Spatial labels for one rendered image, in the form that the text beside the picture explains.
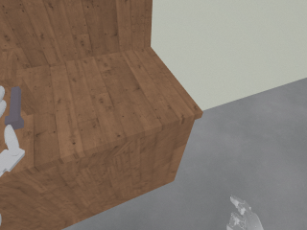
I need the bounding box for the robot right hand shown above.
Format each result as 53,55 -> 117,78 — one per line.
226,195 -> 264,230

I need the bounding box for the tap lever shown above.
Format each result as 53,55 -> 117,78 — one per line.
4,86 -> 24,130

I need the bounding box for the robot left hand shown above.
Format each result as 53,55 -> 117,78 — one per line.
0,85 -> 25,177

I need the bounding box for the counter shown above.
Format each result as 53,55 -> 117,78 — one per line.
0,0 -> 203,230

